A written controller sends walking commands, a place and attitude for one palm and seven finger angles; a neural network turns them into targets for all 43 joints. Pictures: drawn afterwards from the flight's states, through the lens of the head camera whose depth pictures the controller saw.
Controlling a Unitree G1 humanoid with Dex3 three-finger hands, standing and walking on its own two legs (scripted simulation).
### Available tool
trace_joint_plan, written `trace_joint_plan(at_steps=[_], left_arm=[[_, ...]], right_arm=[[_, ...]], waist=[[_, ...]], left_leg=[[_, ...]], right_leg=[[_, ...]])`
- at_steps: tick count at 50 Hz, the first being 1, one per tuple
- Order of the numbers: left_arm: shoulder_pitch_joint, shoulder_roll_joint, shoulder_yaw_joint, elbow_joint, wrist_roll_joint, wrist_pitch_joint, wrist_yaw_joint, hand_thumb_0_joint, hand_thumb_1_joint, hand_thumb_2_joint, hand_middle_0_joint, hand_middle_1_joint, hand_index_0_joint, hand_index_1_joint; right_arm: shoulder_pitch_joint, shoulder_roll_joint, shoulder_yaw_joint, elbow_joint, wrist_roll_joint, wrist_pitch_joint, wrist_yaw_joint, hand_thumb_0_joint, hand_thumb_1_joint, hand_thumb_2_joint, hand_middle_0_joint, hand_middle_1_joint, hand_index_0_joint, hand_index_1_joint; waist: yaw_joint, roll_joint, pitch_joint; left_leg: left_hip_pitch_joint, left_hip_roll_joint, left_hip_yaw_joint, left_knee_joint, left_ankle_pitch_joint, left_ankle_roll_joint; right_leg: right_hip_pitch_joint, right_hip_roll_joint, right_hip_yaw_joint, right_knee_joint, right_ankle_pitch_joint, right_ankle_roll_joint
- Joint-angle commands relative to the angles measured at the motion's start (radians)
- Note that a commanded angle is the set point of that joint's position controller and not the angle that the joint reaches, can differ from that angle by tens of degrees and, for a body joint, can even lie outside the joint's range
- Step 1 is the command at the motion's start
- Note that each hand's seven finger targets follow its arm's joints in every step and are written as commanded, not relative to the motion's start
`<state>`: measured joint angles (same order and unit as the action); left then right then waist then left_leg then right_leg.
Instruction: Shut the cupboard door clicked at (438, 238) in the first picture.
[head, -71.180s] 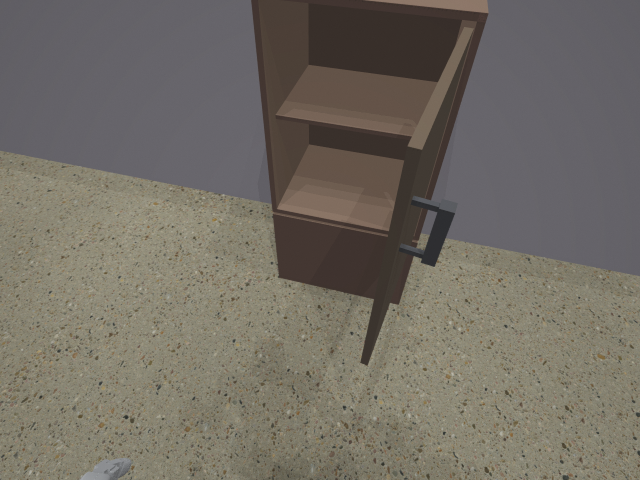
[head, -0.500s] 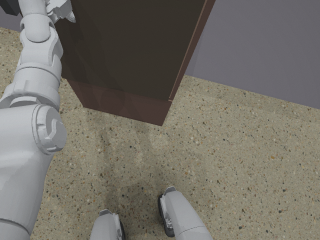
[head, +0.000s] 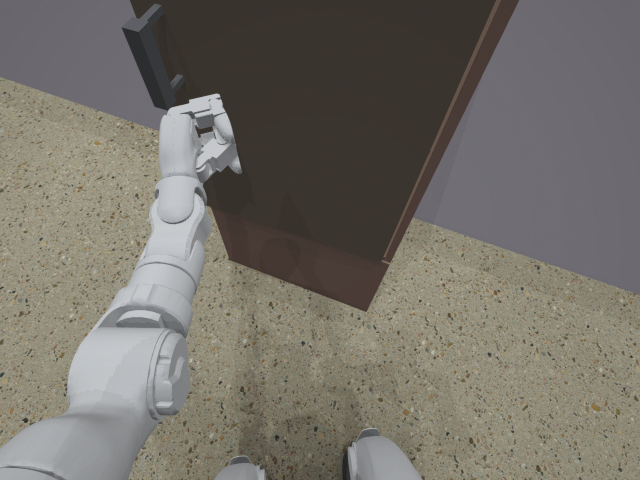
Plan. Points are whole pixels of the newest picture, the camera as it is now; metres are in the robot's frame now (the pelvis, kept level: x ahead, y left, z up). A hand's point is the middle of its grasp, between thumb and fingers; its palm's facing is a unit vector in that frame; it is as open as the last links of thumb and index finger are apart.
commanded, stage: pull the fist back off the door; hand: left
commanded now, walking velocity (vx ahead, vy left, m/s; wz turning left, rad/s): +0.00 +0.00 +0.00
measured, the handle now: (160, 58) +0.66 +0.17 +0.09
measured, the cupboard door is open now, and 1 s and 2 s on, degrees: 2 2 2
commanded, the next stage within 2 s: draw the hand back to the body in 0.08 s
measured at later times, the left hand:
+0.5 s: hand (184, 179) +0.43 +0.11 +0.11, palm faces +0.06 -1.00 -0.04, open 3.1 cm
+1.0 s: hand (33, 297) +0.29 +0.20 +0.17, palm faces +0.26 -0.93 -0.24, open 3.4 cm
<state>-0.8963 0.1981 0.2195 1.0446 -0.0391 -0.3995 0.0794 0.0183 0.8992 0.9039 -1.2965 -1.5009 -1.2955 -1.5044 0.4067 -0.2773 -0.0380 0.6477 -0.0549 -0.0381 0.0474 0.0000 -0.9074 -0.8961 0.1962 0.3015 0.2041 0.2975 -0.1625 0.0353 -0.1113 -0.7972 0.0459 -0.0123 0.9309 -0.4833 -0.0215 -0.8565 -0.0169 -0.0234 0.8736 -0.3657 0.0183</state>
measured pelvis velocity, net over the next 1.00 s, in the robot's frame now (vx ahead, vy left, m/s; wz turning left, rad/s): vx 0.00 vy -0.01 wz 0.02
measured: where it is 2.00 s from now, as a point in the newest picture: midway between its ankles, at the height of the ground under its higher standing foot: outside the picture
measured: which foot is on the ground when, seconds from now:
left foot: down 0.00-1.00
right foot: down 0.00-1.00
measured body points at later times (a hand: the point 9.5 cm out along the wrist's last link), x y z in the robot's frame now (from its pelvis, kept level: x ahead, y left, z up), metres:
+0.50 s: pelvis -0.02 -0.01 +0.02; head +0.04 -0.03 +0.46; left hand +0.42 +0.17 +0.12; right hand +0.01 -0.26 -0.11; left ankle -0.03 +0.13 -0.69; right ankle +0.02 -0.13 -0.69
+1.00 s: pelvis +0.00 -0.01 +0.05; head -0.01 -0.02 +0.50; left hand +0.27 +0.25 +0.18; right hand +0.20 -0.22 -0.03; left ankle -0.03 +0.13 -0.69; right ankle +0.02 -0.13 -0.69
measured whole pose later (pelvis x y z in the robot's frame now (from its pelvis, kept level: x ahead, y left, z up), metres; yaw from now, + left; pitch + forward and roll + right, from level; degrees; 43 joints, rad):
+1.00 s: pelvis +0.00 -0.01 +0.05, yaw +1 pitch -2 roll +0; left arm 0.01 0.26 0.12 0.06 -0.05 -0.09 0.08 0.02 0.89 0.90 -0.98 -1.15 -0.98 -1.15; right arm 0.18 -0.22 0.04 0.58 0.03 -0.05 -0.10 0.01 -0.91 -0.90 0.20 0.30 0.20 0.30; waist 0.04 0.05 -0.01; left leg -0.15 0.03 0.00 0.50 -0.31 -0.02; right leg -0.23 -0.03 -0.03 0.49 -0.23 0.01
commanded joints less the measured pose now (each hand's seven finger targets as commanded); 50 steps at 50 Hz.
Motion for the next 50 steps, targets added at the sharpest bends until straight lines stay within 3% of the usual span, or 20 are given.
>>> trace_joint_plan(at_steps=[1, 5, 6, 8, 10, 13, 14, 16, 18, 21, 24, 28, 32, 35, 36, 37, 38, 41, 44, 50], left_arm=[[-0.597, 0.108, -0.050, -0.240, 0.037, -0.082, 0.025, 0.000, 0.900, 0.900, -1.300, -1.500, -1.300, -1.500], [-0.546, 0.107, -0.027, -0.040, 0.050, -0.006, 0.060, 0.000, 0.900, 0.900, -1.300, -1.500, -1.300, -1.500], [-0.562, 0.146, 0.010, -0.027, 0.043, -0.002, 0.069, 0.000, 0.900, 0.900, -1.300, -1.500, -1.300, -1.500], [-0.568, 0.136, 0.015, 0.008, 0.031, 0.003, 0.073, 0.000, 0.900, 0.900, -1.300, -1.500, -1.300, -1.500], [-0.582, 0.166, 0.045, 0.002, 0.027, -0.023, 0.074, 0.000, 0.900, 0.900, -1.300, -1.500, -1.300, -1.500], [-0.460, 0.282, 0.137, -0.120, 0.027, -0.083, 0.049, 0.000, 0.900, 0.900, -1.300, -1.500, -1.300, -1.500], [-0.409, 0.295, 0.144, -0.164, 0.029, -0.096, 0.034, 0.000, 0.900, 0.900, -1.300, -1.500, -1.300, -1.500], [-0.297, 0.284, 0.121, -0.220, 0.035, -0.094, 0.002, 0.000, 0.900, 0.900, -1.300, -1.500, -1.300, -1.500], [-0.222, 0.236, 0.070, -0.298, 0.020, -0.058, -0.033, 0.000, 0.900, 0.900, -1.300, -1.500, -1.300, -1.500], [-0.190, 0.191, 0.028, -0.414, -0.055, 0.015, -0.081, 0.000, 0.900, 0.900, -1.300, -1.500, -1.300, -1.500], [-0.203, 0.141, -0.025, -0.557, -0.115, 0.052, -0.113, 0.000, 0.900, 0.900, -1.300, -1.500, -1.300, -1.500], [-0.068, 0.136, -0.058, -0.673, -0.107, 0.053, -0.124, 0.000, 0.900, 0.900, -1.300, -1.500, -1.300, -1.500], [0.162, 0.162, -0.026, -0.646, -0.113, 0.123, -0.142, 0.000, 0.900, 0.900, -1.245, -1.440, -1.245, -1.440], [0.257, 0.202, 0.011, -0.728, -0.137, 0.193, -0.164, 0.000, 0.900, 0.900, -1.163, -1.350, -1.163, -1.350], [0.275, 0.244, -0.032, -0.883, -0.054, 0.165, -0.103, 0.000, 0.900, 0.900, -1.135, -1.320, -1.135, -1.320], [0.321, 0.228, -0.027, -0.937, -0.044, 0.164, -0.069, 0.000, 0.900, 0.900, -1.107, -1.290, -1.107, -1.290], [0.401, 0.218, -0.026, -0.950, -0.044, 0.177, -0.054, 0.000, 0.900, 0.900, -1.080, -1.260, -1.080, -1.260], [0.460, 0.228, -0.036, -1.081, -0.027, 0.201, -0.025, 0.000, 0.900, 0.900, -0.997, -1.170, -0.997, -1.170], [0.494, 0.214, -0.050, -1.178, -0.013, 0.219, -0.004, 0.000, 0.900, 0.900, -0.915, -1.080, -0.915, -1.080], [0.712, 0.210, -0.032, -1.320, -0.005, 0.250, 0.012, 0.000, 0.900, 0.900, -0.750, -0.900, -0.750, -0.900]], right_arm=[[0.166, -0.118, -0.046, -0.009, 0.003, -0.018, -0.011, 0.000, -0.900, -0.900, 0.200, 0.300, 0.200, 0.300], [0.130, -0.120, -0.032, -0.020, 0.008, -0.001, -0.016, 0.000, -0.900, -0.900, 0.200, 0.300, 0.200, 0.300], [0.131, -0.126, -0.028, -0.026, 0.007, 0.001, -0.023, 0.000, -0.900, -0.900, 0.200, 0.300, 0.200, 0.300], [0.109, -0.120, -0.017, -0.038, 0.006, -0.001, -0.025, 0.000, -0.900, -0.900, 0.200, 0.300, 0.200, 0.300], [0.099, -0.120, -0.014, -0.046, 0.000, -0.009, -0.025, 0.000, -0.900, -0.900, 0.200, 0.300, 0.200, 0.300], [0.084, -0.115, -0.013, -0.091, -0.001, -0.014, -0.026, 0.000, -0.900, -0.900, 0.200, 0.300, 0.200, 0.300], [0.081, -0.111, -0.014, -0.105, 0.001, -0.014, -0.027, 0.000, -0.900, -0.900, 0.200, 0.300, 0.200, 0.300], [0.074, -0.105, -0.018, -0.126, 0.013, -0.010, -0.029, 0.000, -0.900, -0.900, 0.200, 0.300, 0.200, 0.300], [0.054, -0.107, -0.021, -0.143, 0.033, -0.005, -0.031, 0.000, -0.900, -0.900, 0.200, 0.300, 0.200, 0.300], [0.016, -0.112, -0.023, -0.162, 0.064, 0.000, -0.054, 0.000, -0.900, -0.900, 0.200, 0.300, 0.200, 0.300], [-0.030, -0.102, -0.019, -0.159, 0.085, -0.019, -0.079, 0.000, -0.900, -0.900, 0.200, 0.300, 0.200, 0.300], [-0.069, -0.090, -0.010, -0.145, 0.089, -0.054, -0.098, 0.000, -0.900, -0.900, 0.200, 0.300, 0.200, 0.300], [-0.131, -0.092, 0.005, -0.160, 0.101, -0.067, -0.100, 0.000, -0.900, -0.900, 0.200, 0.300, 0.200, 0.300], [-0.193, -0.092, 0.016, -0.197, 0.109, -0.066, -0.106, 0.000, -0.900, -0.900, 0.200, 0.300, 0.200, 0.300], [-0.209, -0.075, 0.000, -0.209, 0.104, -0.046, -0.121, 0.000, -0.900, -0.900, 0.200, 0.300, 0.200, 0.300], [-0.239, -0.059, 0.007, -0.220, 0.100, -0.042, -0.130, 0.000, -0.900, -0.900, 0.200, 0.300, 0.200, 0.300], [-0.249, -0.060, 0.011, -0.225, 0.099, -0.041, -0.134, 0.000, -0.900, -0.900, 0.200, 0.300, 0.200, 0.300], [-0.277, -0.060, 0.018, -0.225, 0.096, -0.039, -0.144, 0.000, -0.900, -0.900, 0.200, 0.300, 0.200, 0.300], [-0.288, -0.050, 0.028, -0.217, 0.088, -0.050, -0.149, 0.000, -0.900, -0.900, 0.200, 0.300, 0.200, 0.300], [-0.310, -0.038, 0.043, -0.203, 0.072, -0.070, -0.148, 0.000, -0.900, -0.900, 0.200, 0.300, 0.200, 0.300]], waist=[[-0.051, 0.087, -0.498], [-0.051, -0.016, -0.345], [-0.050, -0.046, -0.344], [-0.047, -0.066, -0.338], [-0.042, -0.094, -0.368], [0.043, -0.040, -0.512], [0.063, -0.052, -0.555], [0.079, -0.043, -0.556], [0.081, -0.046, -0.503], [0.065, -0.100, -0.420], [0.065, -0.069, -0.344], [0.096, 0.024, -0.288], [0.139, -0.034, -0.150], [0.177, -0.042, -0.130], [0.150, -0.060, -0.147], [0.158, -0.060, -0.133], [0.163, -0.080, -0.106], [0.163, -0.073, -0.099], [0.161, -0.015, -0.075], [0.181, 0.043, -0.049]], left_leg=[[0.334, -0.033, -0.005, -0.066, 0.573, 0.004], [0.196, -0.053, 0.011, -0.115, 0.370, 0.013], [0.183, -0.056, 0.009, -0.123, 0.354, 0.018], [0.153, -0.062, 0.014, -0.129, 0.304, 0.019], [0.123, -0.067, 0.017, -0.120, 0.275, 0.025], [0.165, -0.071, 0.039, -0.122, 0.358, 0.025], [0.170, -0.071, 0.045, -0.125, 0.382, 0.026], [0.179, -0.070, 0.056, -0.139, 0.397, 0.030], [0.206, -0.063, 0.062, -0.172, 0.363, 0.029], [0.242, -0.059, 0.065, -0.226, 0.278, 0.034], [0.308, -0.057, 0.057, -0.269, 0.227, 0.037], [0.392, -0.052, 0.045, -0.304, 0.257, 0.034], [0.361, -0.056, 0.049, -0.352, 0.199, 0.033], [0.371, -0.059, 0.052, -0.384, 0.173, 0.033], [0.428, -0.056, 0.071, -0.420, 0.206, 0.037], [0.443, -0.055, 0.066, -0.432, 0.211, 0.037], [0.450, -0.052, 0.063, -0.438, 0.222, 0.038], [0.516, -0.045, 0.062, -0.469, 0.282, 0.041], [0.577, -0.045, 0.060, -0.503, 0.317, 0.038], [0.646, -0.044, 0.062, -0.549, 0.421, 0.032]], right_leg=[[0.252, 0.043, -0.037, -0.034, 0.451, -0.026], [0.268, 0.041, -0.037, -0.070, 0.359, -0.027], [0.288, 0.041, -0.035, -0.074, 0.355, -0.029], [0.297, 0.038, -0.028, -0.079, 0.330, -0.028], [0.322, 0.034, -0.016, -0.076, 0.322, -0.025], [0.452, 0.030, 0.005, -0.055, 0.428, -0.031], [0.502, 0.029, 0.010, -0.051, 0.466, -0.031], [0.545, 0.032, 0.016, -0.062, 0.503, -0.034], [0.548, 0.039, 0.008, -0.101, 0.470, -0.033], [0.568, 0.049, 0.006, -0.176, 0.374, -0.027], [0.555, 0.051, -0.001, -0.233, 0.291, -0.023], [0.537, 0.047, -0.018, -0.242, 0.276, -0.032], [0.548, 0.033, -0.018, -0.286, 0.193, -0.030], [0.595, 0.020, -0.006, -0.315, 0.144, -0.032], [0.634, 0.003, 0.027, -0.366, 0.130, -0.028], [0.650, 0.003, 0.021, -0.377, 0.126, -0.025], [0.655, 0.003, 0.012, -0.379, 0.139, -0.025], [0.702, 0.007, 0.004, -0.410, 0.206, -0.024], [0.721, 0.010, -0.009, -0.432, 0.247, -0.026], [0.791, 0.012, -0.026, -0.467, 0.343, -0.028]])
